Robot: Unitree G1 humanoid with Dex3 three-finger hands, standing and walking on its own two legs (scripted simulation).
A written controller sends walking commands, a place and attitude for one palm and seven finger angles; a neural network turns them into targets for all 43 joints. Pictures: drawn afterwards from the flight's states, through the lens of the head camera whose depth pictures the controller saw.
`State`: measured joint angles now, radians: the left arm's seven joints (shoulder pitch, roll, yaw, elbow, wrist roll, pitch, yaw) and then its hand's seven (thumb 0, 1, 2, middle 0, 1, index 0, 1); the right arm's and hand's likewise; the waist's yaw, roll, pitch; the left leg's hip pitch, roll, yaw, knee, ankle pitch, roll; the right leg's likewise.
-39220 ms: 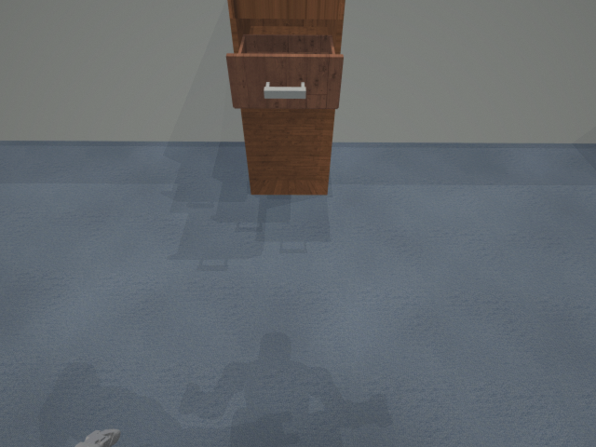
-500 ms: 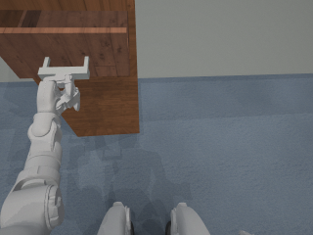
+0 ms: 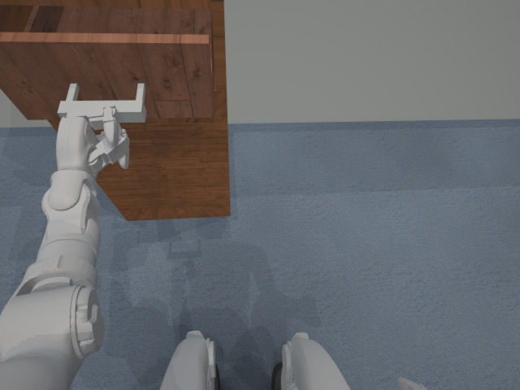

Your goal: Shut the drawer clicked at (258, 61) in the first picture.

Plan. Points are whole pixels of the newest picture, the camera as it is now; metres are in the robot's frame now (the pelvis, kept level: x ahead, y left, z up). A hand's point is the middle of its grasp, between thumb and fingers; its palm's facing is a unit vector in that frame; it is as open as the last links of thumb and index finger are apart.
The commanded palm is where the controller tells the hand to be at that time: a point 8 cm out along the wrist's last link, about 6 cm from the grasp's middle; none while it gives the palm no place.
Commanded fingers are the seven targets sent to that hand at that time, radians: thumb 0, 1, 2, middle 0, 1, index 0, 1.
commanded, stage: push the drawer shut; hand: left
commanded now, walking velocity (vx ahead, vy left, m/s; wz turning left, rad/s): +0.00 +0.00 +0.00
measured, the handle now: (105, 100) +0.55 +0.24 +0.05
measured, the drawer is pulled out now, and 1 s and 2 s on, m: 0.07 0.00 0.00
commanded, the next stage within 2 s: pull the fist back off the drawer in 1.00 s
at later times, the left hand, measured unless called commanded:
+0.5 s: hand (125, 114) +0.52 +0.20 +0.06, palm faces +0.05 -1.00 -0.02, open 3.4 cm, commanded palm +0.51 +0.24 +0.05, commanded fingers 0.00 0.90 0.90 -1.40 -1.60 -1.40 -1.60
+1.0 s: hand (121, 101) +0.55 +0.21 +0.06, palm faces +0.05 -1.00 -0.03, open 3.2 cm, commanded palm +0.57 +0.23 +0.05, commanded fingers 0.00 0.90 0.90 -1.40 -1.60 -1.40 -1.60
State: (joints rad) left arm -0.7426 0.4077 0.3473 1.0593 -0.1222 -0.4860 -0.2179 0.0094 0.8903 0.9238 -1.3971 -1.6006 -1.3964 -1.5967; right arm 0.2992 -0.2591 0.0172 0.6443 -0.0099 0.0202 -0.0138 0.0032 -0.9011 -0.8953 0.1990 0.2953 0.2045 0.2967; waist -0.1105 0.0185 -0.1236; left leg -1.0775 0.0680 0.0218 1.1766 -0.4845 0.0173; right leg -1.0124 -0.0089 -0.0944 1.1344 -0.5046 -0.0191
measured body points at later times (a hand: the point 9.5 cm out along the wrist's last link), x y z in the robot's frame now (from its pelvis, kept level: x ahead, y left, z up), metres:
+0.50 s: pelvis +0.00 +0.00 -0.01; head +0.15 +0.02 +0.42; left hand +0.51 +0.25 +0.06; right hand -0.01 -0.27 -0.12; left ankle +0.04 +0.11 -0.64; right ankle +0.02 -0.11 -0.64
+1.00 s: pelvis -0.02 +0.01 -0.02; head +0.16 +0.05 +0.39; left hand +0.54 +0.27 +0.06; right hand -0.04 -0.25 -0.12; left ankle +0.04 +0.11 -0.64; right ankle +0.02 -0.11 -0.64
